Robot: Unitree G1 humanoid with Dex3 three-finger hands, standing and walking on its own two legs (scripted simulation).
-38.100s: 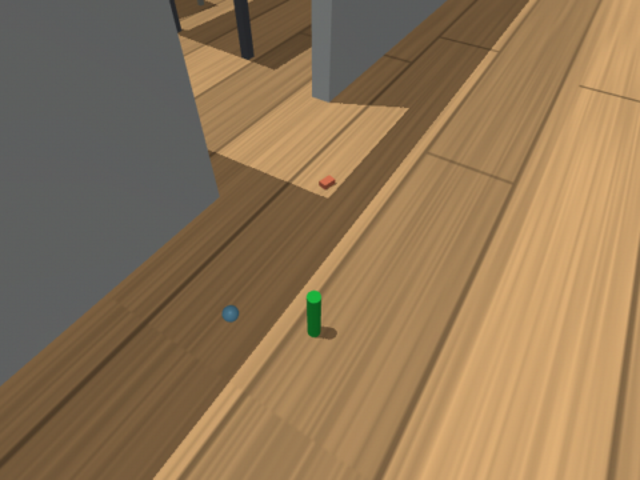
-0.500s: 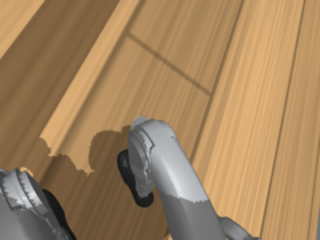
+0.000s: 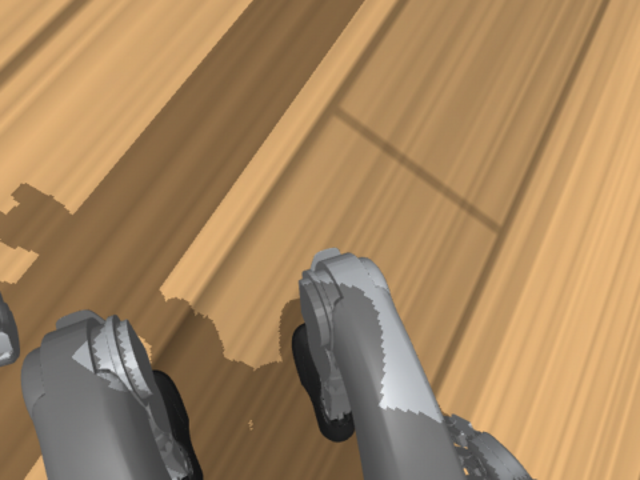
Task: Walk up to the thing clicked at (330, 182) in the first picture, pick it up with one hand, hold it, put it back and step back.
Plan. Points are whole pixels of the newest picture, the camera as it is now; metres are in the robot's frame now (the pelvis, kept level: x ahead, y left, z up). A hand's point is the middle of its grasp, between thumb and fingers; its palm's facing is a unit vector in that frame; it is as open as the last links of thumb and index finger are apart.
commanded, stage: lift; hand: left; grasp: from above
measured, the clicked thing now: out of the picture +0.48 +0.35 -0.20
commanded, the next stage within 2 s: hold in 1.58 s
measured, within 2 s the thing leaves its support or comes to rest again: neither
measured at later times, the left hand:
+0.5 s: hand out of the picture +0.41 +0.34 -0.02, palm faces -0.28 -0.27 -0.92, open 7.4 cm
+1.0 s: hand out of the picture +0.35 +0.29 +0.18, palm faces -0.31 -0.29 -0.91, open 7.2 cm
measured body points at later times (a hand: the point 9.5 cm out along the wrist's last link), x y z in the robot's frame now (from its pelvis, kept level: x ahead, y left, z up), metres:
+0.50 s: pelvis -0.01 +0.00 +0.08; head +0.19 +0.03 +0.48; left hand +0.42 +0.34 +0.03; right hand +0.09 -0.27 -0.05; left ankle +0.08 +0.14 -0.29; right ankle +0.10 -0.12 -0.29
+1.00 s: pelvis +0.02 -0.01 +0.27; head +0.13 +0.02 +0.71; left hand +0.36 +0.30 +0.23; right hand +0.16 -0.25 +0.14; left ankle +0.08 +0.14 -0.29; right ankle +0.10 -0.12 -0.29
